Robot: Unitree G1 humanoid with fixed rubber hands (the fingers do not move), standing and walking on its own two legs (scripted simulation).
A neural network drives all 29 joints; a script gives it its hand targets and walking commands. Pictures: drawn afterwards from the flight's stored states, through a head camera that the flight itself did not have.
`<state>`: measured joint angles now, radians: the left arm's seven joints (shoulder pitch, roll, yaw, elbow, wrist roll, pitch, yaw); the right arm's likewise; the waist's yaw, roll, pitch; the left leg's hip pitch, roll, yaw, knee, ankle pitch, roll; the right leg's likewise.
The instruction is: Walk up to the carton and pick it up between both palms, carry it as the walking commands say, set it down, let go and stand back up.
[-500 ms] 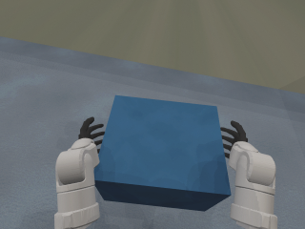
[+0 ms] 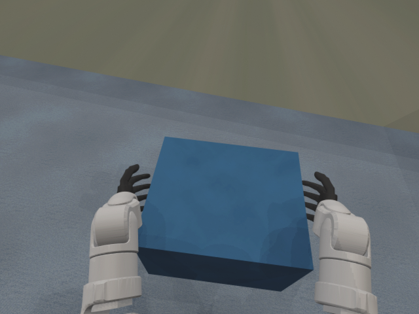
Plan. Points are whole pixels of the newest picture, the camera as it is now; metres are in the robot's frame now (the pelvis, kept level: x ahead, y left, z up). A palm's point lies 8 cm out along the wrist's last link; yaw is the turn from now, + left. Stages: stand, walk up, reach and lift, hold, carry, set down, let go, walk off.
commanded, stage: hold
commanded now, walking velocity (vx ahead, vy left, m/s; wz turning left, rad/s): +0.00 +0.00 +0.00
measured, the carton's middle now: (222, 213) +0.35 -0.02 +0.02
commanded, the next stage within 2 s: set down in 0.56 s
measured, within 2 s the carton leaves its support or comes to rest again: neither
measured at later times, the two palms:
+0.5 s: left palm (135, 212) +0.31 +0.16 +0.06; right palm (319, 213) +0.32 -0.21 +0.06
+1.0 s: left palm (123, 228) +0.31 +0.19 +0.01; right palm (296, 217) +0.34 -0.18 +0.02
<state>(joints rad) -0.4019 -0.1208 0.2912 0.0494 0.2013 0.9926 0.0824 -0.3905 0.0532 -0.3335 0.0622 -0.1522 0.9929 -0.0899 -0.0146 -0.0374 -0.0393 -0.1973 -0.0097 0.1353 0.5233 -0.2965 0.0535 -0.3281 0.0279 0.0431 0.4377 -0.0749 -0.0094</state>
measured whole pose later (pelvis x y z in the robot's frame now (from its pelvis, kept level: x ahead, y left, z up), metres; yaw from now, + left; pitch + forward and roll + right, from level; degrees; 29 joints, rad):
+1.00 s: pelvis +0.04 -0.01 +0.01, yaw +2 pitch +0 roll +0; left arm -0.23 -0.08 0.34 0.47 0.26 0.49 0.00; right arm -0.29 0.07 -0.31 0.46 -0.20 0.50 -0.05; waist 0.01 0.01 -0.05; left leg -0.11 -0.02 0.09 0.35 -0.25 0.04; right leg -0.25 0.03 0.02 0.33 -0.08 -0.03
